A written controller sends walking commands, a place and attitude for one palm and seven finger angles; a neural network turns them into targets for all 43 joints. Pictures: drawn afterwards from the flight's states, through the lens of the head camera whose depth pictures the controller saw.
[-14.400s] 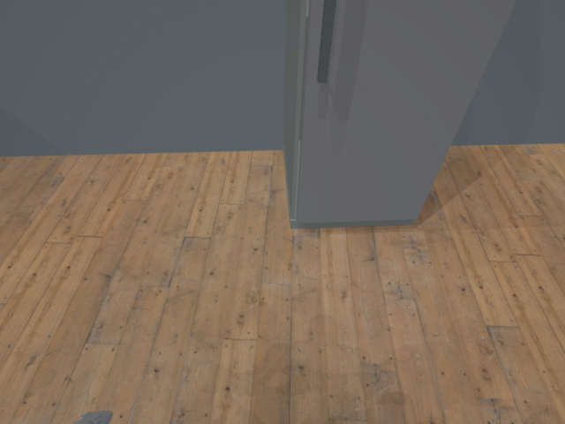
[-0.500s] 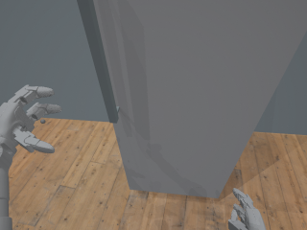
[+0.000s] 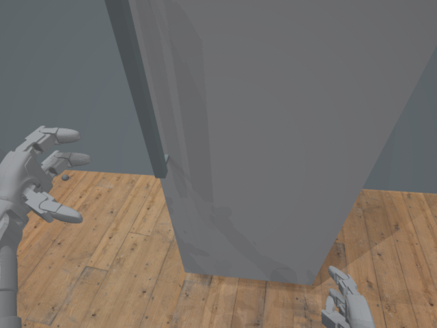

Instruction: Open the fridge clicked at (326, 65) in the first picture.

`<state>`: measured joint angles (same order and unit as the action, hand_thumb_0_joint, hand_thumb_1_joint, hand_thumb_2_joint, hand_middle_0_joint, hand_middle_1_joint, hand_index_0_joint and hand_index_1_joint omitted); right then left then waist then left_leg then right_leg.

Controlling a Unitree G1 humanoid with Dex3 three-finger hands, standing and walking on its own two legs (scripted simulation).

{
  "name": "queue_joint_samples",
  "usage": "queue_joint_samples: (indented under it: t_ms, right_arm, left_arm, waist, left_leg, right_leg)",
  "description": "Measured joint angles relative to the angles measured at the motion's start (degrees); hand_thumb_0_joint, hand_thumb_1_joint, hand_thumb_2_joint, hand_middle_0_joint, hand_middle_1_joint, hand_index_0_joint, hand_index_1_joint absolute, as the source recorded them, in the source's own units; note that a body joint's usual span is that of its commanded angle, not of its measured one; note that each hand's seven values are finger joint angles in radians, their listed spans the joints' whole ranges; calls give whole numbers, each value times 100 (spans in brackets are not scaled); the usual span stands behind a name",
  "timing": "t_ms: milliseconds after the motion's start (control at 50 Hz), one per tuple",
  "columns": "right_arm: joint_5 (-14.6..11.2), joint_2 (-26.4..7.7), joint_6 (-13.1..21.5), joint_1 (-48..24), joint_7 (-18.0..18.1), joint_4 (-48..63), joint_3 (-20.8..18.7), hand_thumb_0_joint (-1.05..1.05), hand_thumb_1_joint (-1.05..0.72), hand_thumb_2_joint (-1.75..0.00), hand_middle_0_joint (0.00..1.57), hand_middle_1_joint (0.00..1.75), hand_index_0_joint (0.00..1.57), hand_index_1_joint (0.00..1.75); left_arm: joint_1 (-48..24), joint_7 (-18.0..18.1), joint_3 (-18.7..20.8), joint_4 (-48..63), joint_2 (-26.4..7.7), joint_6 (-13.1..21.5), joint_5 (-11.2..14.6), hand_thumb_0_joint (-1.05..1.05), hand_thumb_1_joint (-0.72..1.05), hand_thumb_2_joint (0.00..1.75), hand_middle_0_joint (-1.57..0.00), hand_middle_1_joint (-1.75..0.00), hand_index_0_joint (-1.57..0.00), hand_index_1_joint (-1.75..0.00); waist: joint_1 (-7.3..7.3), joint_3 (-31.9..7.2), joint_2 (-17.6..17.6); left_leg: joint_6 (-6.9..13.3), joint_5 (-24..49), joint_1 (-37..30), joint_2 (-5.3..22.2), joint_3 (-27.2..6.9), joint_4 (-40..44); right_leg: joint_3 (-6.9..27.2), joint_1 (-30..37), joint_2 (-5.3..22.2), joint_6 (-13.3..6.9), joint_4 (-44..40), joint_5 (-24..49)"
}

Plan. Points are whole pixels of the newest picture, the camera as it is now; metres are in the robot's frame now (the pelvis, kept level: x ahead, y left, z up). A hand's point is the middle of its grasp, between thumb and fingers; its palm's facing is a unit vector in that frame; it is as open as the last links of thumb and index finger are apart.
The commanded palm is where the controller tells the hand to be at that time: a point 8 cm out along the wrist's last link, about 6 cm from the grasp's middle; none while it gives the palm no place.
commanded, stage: move the hooked fingers beside the handle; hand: left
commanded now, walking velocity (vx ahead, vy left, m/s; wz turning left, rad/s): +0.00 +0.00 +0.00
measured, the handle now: (143, 80) +0.48 +0.20 +0.25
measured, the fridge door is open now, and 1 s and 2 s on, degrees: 0 0 0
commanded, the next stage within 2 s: none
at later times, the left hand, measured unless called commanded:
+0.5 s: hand (87, 158) +0.33 +0.27 +0.18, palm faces +0.07 -1.00 -0.05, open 14.0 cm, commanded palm +0.30 +0.32 +0.18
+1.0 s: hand (98, 145) +0.37 +0.27 +0.17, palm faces +0.04 -1.00 -0.02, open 14.0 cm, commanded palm +0.34 +0.32 +0.18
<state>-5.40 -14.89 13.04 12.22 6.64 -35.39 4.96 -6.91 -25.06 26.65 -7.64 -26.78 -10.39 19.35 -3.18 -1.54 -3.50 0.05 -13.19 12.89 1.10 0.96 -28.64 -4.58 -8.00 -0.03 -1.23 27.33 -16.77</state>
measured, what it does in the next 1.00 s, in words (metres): stands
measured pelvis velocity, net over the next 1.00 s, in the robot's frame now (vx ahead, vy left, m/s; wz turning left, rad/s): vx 0.01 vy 0.00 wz -0.02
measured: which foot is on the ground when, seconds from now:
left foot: down 0.00-1.00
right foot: down 0.00-1.00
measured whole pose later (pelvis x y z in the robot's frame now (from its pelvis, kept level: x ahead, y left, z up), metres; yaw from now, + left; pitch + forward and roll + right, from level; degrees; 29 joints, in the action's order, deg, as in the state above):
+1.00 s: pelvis +0.01 +0.00 +0.00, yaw -1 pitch +1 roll +0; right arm -5.4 -16.2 9.0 15.4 6.4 -35.6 3.8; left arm -25.0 -24.1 24.7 -31.0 -29.2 -6.1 14.8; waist 0.0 -2.4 -2.3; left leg 0.2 -14.0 16.7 1.4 1.7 -29.8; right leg -3.7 -12.2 -0.3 -1.2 28.5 -17.2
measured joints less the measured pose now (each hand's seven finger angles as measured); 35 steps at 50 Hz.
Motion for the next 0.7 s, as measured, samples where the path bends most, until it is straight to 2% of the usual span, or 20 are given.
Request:
queue_joint_samples:
  t_ms: [160, 260, 400, 700]
  right_arm:
    - [-12, -40, -37, 10, 51, -47, -10, 1, -90, -90, 20, 30, 21, 30]
    - [-4, -50, -65, 18, 59, -71, -19, 1, -90, -90, 20, 30, 21, 30]
    - [-11, -61, -138, 103, 19, -13, -46, 1, -90, -90, 20, 30, 21, 30]
    - [-15, -129, -266, 261, 14, -39, -121, 1, -90, -90, 20, 30, 20, 30]
  left_arm:
    - [-423, 65, -121, -471, -17, 54, -147, -2, -50, 30, -30, -120, -30, -120]
    - [-663, 60, -224, -691, 5, 146, -173, -2, -50, 30, -30, -120, -30, -120]
    - [-866, 127, -153, -1061, -67, 121, -239, -2, -50, 30, -30, -120, -30, -120]
    - [-1216, 80, -74, -1639, -181, 275, -308, -2, -50, 30, -30, -120, -30, -120]
  waist:
    - [-2, 53, 16]
    - [58, 44, 30]
    - [167, -2, 53]
    - [235, -33, 80]
  left_leg:
    - [-6, 12, 36, -6, -47, -15]
    - [-4, 24, 53, -8, -23, 12]
    - [-10, 10, 92, 14, 45, 29]
    - [-10, -53, 205, 38, 76, -35]
  right_leg:
    - [-45, -12, 1, -9, 1, 2]
    - [-20, -55, 5, -9, 6, 6]
    - [49, -140, -11, -14, 28, -3]
    - [86, -253, -32, -14, 63, -36]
